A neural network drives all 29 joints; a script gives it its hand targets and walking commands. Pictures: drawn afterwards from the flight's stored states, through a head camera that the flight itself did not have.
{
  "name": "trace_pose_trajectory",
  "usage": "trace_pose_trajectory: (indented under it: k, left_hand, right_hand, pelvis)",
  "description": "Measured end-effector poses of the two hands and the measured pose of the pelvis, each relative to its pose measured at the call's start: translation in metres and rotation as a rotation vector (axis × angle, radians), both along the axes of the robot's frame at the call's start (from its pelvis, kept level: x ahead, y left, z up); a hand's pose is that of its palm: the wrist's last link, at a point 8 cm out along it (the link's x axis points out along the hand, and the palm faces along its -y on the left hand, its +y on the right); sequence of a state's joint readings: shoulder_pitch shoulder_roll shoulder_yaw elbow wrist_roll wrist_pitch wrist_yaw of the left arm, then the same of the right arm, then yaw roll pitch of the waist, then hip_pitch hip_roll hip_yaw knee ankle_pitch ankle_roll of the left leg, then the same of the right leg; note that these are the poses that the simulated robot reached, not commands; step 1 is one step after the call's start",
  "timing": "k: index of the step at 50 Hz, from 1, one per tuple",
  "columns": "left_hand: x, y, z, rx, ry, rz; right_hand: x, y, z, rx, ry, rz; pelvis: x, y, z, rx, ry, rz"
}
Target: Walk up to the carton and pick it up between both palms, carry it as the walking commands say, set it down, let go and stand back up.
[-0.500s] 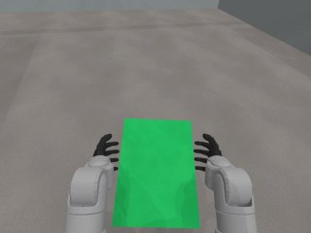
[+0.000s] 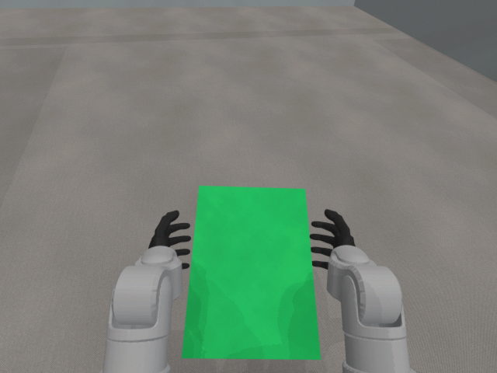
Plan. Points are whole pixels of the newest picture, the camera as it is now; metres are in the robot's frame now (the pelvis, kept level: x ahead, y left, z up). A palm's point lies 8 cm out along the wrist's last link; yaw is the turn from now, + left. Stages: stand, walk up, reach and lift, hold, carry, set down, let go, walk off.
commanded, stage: carry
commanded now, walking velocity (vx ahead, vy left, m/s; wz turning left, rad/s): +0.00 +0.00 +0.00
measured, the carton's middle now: (249, 273) +0.30 +0.00 -0.01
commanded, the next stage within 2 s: hold in 1.20 s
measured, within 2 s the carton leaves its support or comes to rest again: neither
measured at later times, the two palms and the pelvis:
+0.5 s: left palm (180, 257) +0.29 +0.11 +0.06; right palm (349, 260) +0.29 -0.15 +0.07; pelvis +0.00 -0.02 +0.00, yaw +0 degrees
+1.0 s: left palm (192, 261) +0.29 +0.10 +0.05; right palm (358, 265) +0.29 -0.17 +0.05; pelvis +0.00 -0.03 +0.00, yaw -1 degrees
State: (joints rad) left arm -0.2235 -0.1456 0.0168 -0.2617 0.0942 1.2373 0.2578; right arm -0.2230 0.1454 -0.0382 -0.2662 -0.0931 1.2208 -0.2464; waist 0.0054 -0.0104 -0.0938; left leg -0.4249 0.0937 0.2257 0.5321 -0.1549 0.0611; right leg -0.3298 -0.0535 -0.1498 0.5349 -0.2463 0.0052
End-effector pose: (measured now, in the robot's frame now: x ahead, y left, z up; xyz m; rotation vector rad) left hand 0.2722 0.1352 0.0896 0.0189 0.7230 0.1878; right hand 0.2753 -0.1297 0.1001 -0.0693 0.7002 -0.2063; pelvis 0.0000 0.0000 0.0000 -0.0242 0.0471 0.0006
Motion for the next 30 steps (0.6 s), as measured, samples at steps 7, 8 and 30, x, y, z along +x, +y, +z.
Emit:
trace_pose_trajectory:
  k: [7,8,30]
  left_hand:
    - [0.003,-0.002,0.003,0.008,-0.008,-0.003]
    - [0.004,-0.002,0.002,0.005,-0.009,-0.003]
    - [0.024,-0.028,-0.036,0.024,0.012,-0.042]
  right_hand:
    - [0.004,-0.002,-0.003,0.015,-0.006,-0.002]
    - [0.004,-0.003,-0.003,0.014,-0.007,0.000]
    - [0.019,-0.031,-0.042,0.060,0.010,-0.019]
  pelvis:
    - [0.003,-0.001,0.000,0.004,0.002,-0.002]
    - [0.004,-0.001,0.000,0.004,0.002,-0.002]
    - [0.001,-0.019,0.001,0.015,-0.019,-0.007]
